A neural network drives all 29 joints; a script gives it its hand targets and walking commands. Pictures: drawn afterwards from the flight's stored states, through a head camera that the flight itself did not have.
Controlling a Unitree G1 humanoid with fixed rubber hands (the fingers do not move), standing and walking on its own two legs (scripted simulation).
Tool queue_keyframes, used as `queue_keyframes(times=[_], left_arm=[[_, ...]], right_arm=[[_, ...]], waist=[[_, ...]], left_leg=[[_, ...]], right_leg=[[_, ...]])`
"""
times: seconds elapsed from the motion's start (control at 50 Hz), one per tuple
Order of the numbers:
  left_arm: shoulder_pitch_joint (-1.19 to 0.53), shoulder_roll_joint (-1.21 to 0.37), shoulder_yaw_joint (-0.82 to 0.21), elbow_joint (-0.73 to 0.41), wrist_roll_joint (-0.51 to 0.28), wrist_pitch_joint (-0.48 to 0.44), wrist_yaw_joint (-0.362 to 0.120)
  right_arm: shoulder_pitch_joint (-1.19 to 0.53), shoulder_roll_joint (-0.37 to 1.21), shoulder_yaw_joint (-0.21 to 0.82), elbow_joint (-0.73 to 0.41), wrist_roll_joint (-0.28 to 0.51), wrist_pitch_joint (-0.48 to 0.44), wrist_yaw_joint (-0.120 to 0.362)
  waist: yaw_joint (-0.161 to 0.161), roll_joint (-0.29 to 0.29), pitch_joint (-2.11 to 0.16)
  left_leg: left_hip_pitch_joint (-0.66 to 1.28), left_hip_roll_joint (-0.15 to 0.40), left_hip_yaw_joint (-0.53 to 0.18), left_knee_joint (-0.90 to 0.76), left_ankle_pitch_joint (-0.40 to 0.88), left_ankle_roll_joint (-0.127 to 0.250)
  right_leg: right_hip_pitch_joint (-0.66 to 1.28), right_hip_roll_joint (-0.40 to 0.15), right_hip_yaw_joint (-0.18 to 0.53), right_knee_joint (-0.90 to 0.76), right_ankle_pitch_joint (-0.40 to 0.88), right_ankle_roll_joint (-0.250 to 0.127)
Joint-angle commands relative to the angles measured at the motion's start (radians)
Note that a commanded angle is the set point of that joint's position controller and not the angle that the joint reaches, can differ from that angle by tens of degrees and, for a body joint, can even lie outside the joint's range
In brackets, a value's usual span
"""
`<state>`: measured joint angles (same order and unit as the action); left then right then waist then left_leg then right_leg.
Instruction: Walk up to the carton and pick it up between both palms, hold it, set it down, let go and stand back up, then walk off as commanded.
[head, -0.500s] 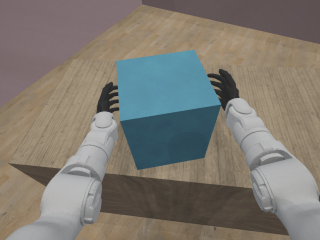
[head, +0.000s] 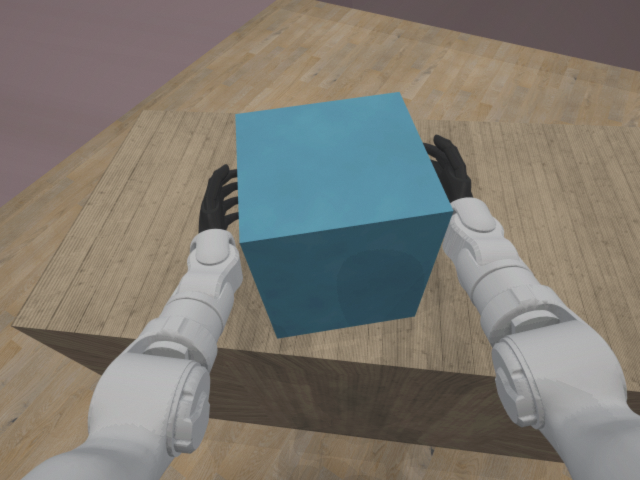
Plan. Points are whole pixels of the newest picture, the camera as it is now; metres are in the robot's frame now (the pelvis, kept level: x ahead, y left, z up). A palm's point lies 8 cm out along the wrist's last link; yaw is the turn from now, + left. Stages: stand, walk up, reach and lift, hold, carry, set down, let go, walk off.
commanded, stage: reach and lift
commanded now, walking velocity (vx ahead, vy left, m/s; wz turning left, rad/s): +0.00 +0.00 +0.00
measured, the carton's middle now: (333, 224) +0.46 +0.04 +0.04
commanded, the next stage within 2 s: none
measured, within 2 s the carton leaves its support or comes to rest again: leaves its support in 1.38 s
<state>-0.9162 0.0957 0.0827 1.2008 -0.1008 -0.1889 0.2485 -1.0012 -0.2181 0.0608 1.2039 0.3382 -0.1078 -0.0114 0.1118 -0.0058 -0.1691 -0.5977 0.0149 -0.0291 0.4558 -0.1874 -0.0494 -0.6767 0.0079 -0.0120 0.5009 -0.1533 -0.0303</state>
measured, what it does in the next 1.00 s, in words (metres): stands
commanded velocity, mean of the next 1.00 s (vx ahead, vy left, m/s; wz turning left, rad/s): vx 0.00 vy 0.00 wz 0.00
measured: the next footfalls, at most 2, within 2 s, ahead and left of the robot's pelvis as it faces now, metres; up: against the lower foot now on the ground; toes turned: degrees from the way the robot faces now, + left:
none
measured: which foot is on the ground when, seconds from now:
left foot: down 0.00-1.00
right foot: down 0.00-1.00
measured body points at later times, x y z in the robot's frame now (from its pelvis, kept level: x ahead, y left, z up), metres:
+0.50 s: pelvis +0.01 +0.00 +0.00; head +0.05 -0.01 +0.45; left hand +0.41 +0.19 +0.06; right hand +0.46 -0.11 +0.08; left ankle +0.00 +0.15 -0.73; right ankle +0.04 -0.09 -0.73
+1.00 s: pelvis +0.01 +0.01 +0.01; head +0.05 -0.01 +0.45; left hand +0.41 +0.19 +0.07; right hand +0.46 -0.11 +0.08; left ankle +0.00 +0.15 -0.73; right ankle +0.04 -0.09 -0.73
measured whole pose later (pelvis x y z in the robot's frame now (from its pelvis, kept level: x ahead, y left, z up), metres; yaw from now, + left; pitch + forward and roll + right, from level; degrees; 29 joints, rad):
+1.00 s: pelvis +0.01 +0.01 +0.01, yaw +0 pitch +11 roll +1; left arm -0.75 -0.07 0.44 0.93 0.24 -0.03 0.19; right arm -0.87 -0.02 -0.58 1.10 -0.29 -0.12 0.08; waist 0.11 0.00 -0.11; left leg -0.43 0.02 -0.03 0.46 -0.22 -0.05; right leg -0.50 0.01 -0.01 0.49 -0.18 -0.03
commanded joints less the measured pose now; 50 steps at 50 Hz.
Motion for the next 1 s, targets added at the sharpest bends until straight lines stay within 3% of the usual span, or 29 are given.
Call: queue_keyframes(times=[0.0, 0.08, 0.14, 0.18, 0.22, 0.26, 0.36, 0.42, 0.58, 0.76, 0.98], left_arm=[[-0.396, -0.150, 0.101, -0.213, 0.060, -0.053, -0.054], [-0.413, -0.240, 0.120, -0.251, 0.125, -0.055, -0.073], [-0.439, -0.436, 0.142, -0.248, 0.229, -0.058, -0.132], [-0.457, -0.620, 0.146, -0.239, 0.321, -0.051, -0.191], [-0.412, -0.636, 0.157, -0.238, 0.361, -0.051, -0.210], [-0.391, -0.627, 0.176, -0.237, 0.384, -0.049, -0.220], [-0.397, -0.589, 0.243, -0.244, 0.423, -0.013, -0.228], [-0.409, -0.607, 0.224, -0.287, 0.417, 0.009, -0.219], [-0.456, -0.610, 0.204, -0.368, 0.404, 0.056, -0.186], [-0.432, -0.613, 0.223, -0.402, 0.420, 0.095, -0.178], [-0.426, -0.635, 0.219, -0.429, 0.425, 0.105, -0.183]], right_arm=[[-0.466, 0.031, -0.061, -0.127, -0.196, -0.044, -0.003], [-0.466, 0.133, -0.109, -0.148, -0.277, -0.045, 0.014], [-0.475, 0.401, -0.139, -0.150, -0.408, -0.047, 0.068], [-0.450, 0.629, -0.198, -0.120, -0.545, -0.055, 0.119], [-0.395, 0.674, -0.251, -0.119, -0.610, -0.064, 0.133], [-0.377, 0.683, -0.277, -0.118, -0.645, -0.074, 0.139], [-0.383, 0.681, -0.342, -0.101, -0.688, -0.067, 0.156], [-0.391, 0.672, -0.378, -0.109, -0.710, -0.070, 0.158], [-0.427, 0.658, -0.444, -0.156, -0.755, -0.068, 0.168], [-0.415, 0.679, -0.450, -0.200, -0.775, -0.062, 0.176], [-0.408, 0.699, -0.435, -0.218, -0.768, -0.067, 0.179]], waist=[[0.060, -0.057, -0.694], [0.050, -0.054, -0.703], [0.052, -0.049, -0.673], [0.022, -0.049, -0.639], [0.002, -0.048, -0.648], [0.004, -0.061, -0.638], [0.022, -0.072, -0.456], [0.002, -0.059, -0.406], [-0.001, -0.043, -0.424], [0.015, -0.056, -0.443], [0.010, -0.068, -0.465]], left_leg=[[0.098, -0.004, 0.104, 0.032, 0.318, -0.026], [0.125, -0.008, 0.103, 0.029, 0.334, -0.025], [0.136, -0.019, 0.115, 0.007, 0.317, -0.019], [0.153, -0.026, 0.119, -0.019, 0.288, -0.013], [0.140, -0.032, 0.119, -0.035, 0.298, -0.004], [0.125, -0.033, 0.122, -0.043, 0.308, 0.001], [0.069, -0.034, 0.135, -0.096, 0.186, 0.020], [0.112, -0.031, 0.135, -0.107, 0.173, 0.013], [0.189, -0.024, 0.142, -0.112, 0.170, 0.008], [0.210, -0.025, 0.144, -0.102, 0.213, 0.012], [0.207, -0.025, 0.142, -0.107, 0.240, 0.016]], right_leg=[[0.491, 0.034, 0.003, -0.028, 0.263, 0.016], [0.520, 0.037, -0.004, -0.042, 0.277, 0.011], [0.590, 0.023, -0.010, -0.047, 0.295, 0.016], [0.655, 0.012, -0.018, -0.059, 0.330, 0.019], [0.745, 0.004, -0.017, -0.047, 0.440, 0.037], [0.804, 0.003, -0.015, -0.032, 0.517, 0.052], [0.856, -0.004, 0.003, -0.042, 0.439, 0.062], [0.827, 0.005, -0.009, -0.070, 0.376, 0.057], [0.743, 0.020, -0.041, -0.114, 0.225, 0.035], [0.747, 0.021, -0.045, -0.112, 0.258, 0.035], [0.776, 0.017, -0.046, -0.100, 0.325, 0.045]])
